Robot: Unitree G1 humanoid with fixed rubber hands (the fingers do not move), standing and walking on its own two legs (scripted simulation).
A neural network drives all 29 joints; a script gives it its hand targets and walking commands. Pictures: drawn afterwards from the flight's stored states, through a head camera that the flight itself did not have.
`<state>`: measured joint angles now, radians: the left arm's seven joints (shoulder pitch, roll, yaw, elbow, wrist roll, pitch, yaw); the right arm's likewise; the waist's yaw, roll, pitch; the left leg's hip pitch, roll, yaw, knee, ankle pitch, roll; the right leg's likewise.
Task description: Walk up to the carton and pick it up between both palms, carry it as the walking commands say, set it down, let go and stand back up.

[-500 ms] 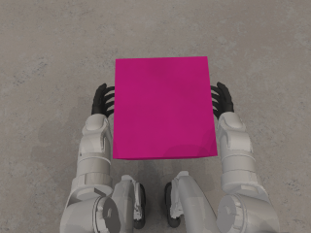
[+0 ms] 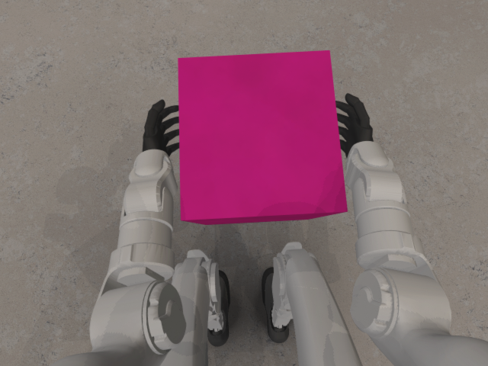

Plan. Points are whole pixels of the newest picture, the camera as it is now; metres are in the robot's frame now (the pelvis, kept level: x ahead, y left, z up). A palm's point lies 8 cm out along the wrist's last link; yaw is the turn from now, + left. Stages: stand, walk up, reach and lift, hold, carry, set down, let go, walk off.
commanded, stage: set down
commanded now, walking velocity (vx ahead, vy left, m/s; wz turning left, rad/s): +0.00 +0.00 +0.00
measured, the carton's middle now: (255, 154) +0.46 -0.04 -0.15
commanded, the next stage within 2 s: none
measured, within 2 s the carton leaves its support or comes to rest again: neither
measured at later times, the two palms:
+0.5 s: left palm (174, 154) +0.47 +0.11 -0.16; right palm (341, 148) +0.46 -0.21 -0.16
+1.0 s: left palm (186, 158) +0.49 +0.11 -0.25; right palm (329, 150) +0.49 -0.21 -0.25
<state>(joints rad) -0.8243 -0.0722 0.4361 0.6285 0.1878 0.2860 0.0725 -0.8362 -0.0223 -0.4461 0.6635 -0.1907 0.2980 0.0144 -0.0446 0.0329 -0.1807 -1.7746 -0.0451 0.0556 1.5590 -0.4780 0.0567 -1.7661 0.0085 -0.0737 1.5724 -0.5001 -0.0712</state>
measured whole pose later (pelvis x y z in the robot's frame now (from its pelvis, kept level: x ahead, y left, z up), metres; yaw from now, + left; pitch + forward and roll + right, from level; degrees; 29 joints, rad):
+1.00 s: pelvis -0.02 -0.01 -0.13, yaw -1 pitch +43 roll +2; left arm -1.12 0.05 0.42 0.71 0.07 0.25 0.13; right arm -1.19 -0.22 -0.27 0.85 -0.03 0.26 -0.05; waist -0.03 0.03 0.04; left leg -2.20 -0.05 0.06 1.99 -0.55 0.03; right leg -2.22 0.03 -0.08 2.00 -0.54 -0.10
